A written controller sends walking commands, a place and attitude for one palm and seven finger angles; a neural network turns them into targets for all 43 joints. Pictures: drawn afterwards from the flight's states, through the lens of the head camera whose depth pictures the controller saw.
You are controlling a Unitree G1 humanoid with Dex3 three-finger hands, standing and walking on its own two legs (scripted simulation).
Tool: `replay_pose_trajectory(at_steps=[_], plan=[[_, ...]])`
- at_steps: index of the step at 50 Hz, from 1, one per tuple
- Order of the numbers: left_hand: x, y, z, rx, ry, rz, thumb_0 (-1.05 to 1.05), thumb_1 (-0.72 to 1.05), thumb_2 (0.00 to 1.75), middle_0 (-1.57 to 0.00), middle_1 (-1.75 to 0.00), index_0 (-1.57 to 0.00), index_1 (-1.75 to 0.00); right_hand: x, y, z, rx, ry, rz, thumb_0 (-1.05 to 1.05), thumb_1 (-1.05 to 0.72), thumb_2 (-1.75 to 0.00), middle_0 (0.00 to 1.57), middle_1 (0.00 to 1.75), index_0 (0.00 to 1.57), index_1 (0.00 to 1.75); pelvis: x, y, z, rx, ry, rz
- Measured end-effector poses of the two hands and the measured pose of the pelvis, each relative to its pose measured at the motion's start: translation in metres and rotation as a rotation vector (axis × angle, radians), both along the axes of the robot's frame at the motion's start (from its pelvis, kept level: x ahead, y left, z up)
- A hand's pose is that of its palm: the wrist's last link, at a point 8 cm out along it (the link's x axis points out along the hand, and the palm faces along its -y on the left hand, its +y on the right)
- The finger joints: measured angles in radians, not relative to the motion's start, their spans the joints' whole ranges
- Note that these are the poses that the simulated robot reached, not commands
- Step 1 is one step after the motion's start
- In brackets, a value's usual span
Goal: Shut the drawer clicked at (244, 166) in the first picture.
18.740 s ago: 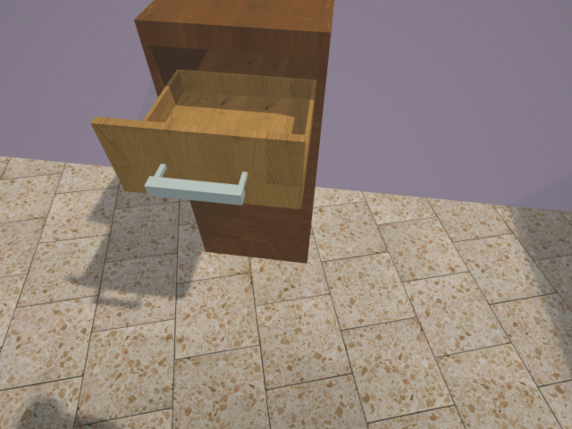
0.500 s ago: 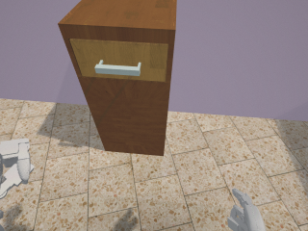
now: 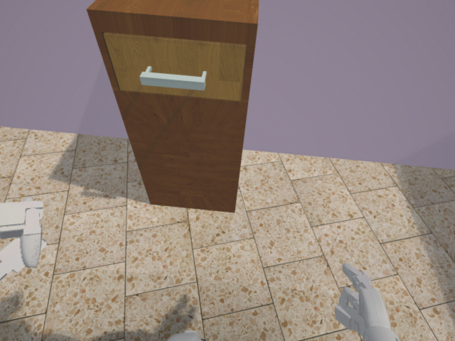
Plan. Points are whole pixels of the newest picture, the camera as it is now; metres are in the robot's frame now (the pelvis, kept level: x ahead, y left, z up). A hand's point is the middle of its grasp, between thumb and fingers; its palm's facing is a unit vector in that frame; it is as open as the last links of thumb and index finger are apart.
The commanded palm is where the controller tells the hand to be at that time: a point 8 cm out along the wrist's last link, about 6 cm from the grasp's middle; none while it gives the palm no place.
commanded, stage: step back with the hand held close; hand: left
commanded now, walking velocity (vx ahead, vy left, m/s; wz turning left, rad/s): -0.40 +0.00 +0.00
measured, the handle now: (175, 76) +0.78 +0.18 +0.03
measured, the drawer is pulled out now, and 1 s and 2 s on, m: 0.00 0.00 0.00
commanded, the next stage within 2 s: stop stepping back and stand still in 0.30 s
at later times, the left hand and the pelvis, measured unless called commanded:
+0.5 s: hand out of the picture +0.10 +0.25 +0.18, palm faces +0.31 -0.88 -0.36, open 3.2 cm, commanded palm +0.03 +0.30 +0.19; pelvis -0.12 +0.03 -0.01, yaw -4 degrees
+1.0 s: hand out of the picture +0.00 +0.27 +0.18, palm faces +0.21 -0.88 -0.42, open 3.3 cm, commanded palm -0.06 +0.32 +0.19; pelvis -0.23 +0.07 +0.01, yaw -8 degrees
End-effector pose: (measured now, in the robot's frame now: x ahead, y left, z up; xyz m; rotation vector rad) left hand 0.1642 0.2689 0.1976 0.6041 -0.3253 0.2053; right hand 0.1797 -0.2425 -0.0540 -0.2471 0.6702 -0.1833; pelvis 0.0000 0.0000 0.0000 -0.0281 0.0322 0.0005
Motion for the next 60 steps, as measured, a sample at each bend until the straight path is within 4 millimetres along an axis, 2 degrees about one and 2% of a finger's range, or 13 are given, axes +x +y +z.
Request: replay_pose_trajectory(at_steps=[6,13,18,21,27,31,36,41,44,47,53,56,60], plan=[[-0.035,0.025,-0.006,-0.044,-0.066,0.055,0.01,0.89,0.90,-1.40,-1.60,-1.41,-1.60,-0.039,0.003,-0.004,-0.056,0.050,-0.015,0.01,-0.90,-0.90,0.20,0.30,0.20,0.30,-0.025,0.013,-0.004,-0.023,-0.017,0.022],[-0.079,0.044,0.004,-0.064,-0.117,0.118,0.01,0.89,0.90,-1.40,-1.60,-1.41,-1.60,-0.079,0.030,-0.007,-0.027,0.080,0.040,0.01,-0.90,-0.90,0.20,0.30,0.20,0.29,-0.056,0.016,0.003,-0.082,-0.003,0.065],[-0.111,0.038,0.003,-0.073,-0.140,0.107,0.01,0.89,0.90,-1.40,-1.60,-1.41,-1.60,-0.094,0.049,-0.012,0.024,0.043,0.104,0.01,-0.90,-0.90,0.20,0.30,0.20,0.30,-0.088,0.012,-0.003,-0.022,0.050,-0.019],[-0.113,0.030,0.000,-0.097,-0.150,0.042,0.01,0.89,0.90,-1.41,-1.60,-1.41,-1.60,-0.110,0.054,-0.016,0.019,0.036,0.100,0.01,-0.90,-0.90,0.21,0.30,0.20,0.30,-0.106,0.021,-0.004,-0.024,0.017,-0.090],[-0.105,0.031,-0.005,-0.147,-0.117,-0.063,0.01,0.89,0.90,-1.41,-1.60,-1.42,-1.60,-0.160,0.052,-0.001,0.019,-0.025,-0.027,0.01,-0.90,-0.90,0.21,0.30,0.20,0.30,-0.138,0.034,-0.002,-0.025,-0.033,-0.079],[-0.136,0.030,0.002,-0.093,-0.015,-0.077,0.01,0.89,0.90,-1.40,-1.60,-1.41,-1.60,-0.203,0.047,0.015,0.025,-0.040,-0.063,0.01,-0.90,-0.90,0.21,0.30,0.20,0.30,-0.161,0.034,0.010,-0.023,-0.042,-0.085],[-0.185,0.035,0.011,-0.059,-0.016,-0.080,0.01,0.89,0.90,-1.40,-1.60,-1.41,-1.60,-0.253,0.030,0.008,-0.038,0.068,-0.104,0.01,-0.90,-0.90,0.21,0.30,0.20,0.30,-0.185,0.044,0.011,0.019,-0.031,-0.137],[-0.187,0.065,0.000,-0.174,-0.091,0.028,0.01,0.89,0.90,-1.41,-1.60,-1.42,-1.60,-0.293,0.027,0.007,-0.100,0.099,-0.174,0.01,-0.90,-0.90,0.20,0.30,0.20,0.30,-0.199,0.062,0.011,0.018,-0.030,-0.167],[-0.179,0.069,-0.012,-0.198,-0.110,0.009,0.01,0.89,0.90,-1.41,-1.60,-1.41,-1.60,-0.308,0.033,-0.002,-0.107,0.050,-0.212,0.01,-0.90,-0.90,0.20,0.30,0.20,0.30,-0.215,0.073,-0.002,0.009,-0.056,-0.148],[-0.182,0.059,-0.013,-0.172,-0.066,-0.050,0.01,0.89,0.90,-1.40,-1.60,-1.41,-1.60,-0.325,0.050,-0.003,-0.032,0.029,-0.227,0.01,-0.90,-0.90,0.20,0.30,0.20,0.29,-0.227,0.071,0.001,0.023,-0.084,-0.145],[-0.223,0.042,0.012,0.010,-0.062,-0.113,0.01,0.89,0.90,-1.40,-1.60,-1.41,-1.60,-0.344,0.074,-0.021,0.073,0.088,-0.173,0.01,-0.90,-0.90,0.20,0.30,0.20,0.30,-0.235,0.059,0.002,0.016,-0.058,-0.115],[-0.239,0.051,0.016,0.024,-0.098,-0.062,0.01,0.89,0.90,-1.40,-1.60,-1.41,-1.60,-0.345,0.071,-0.038,0.066,0.159,-0.124,0.01,-0.90,-0.90,0.21,0.30,0.20,0.30,-0.245,0.061,-0.004,0.016,-0.064,-0.115],[-0.245,0.072,0.009,-0.072,-0.102,0.051,0.01,0.89,0.90,-1.40,-1.60,-1.41,-1.60,-0.339,0.067,-0.034,0.029,0.172,-0.123,0.01,-0.90,-0.90,0.21,0.30,0.20,0.30,-0.245,0.068,0.002,0.026,-0.063,-0.117]])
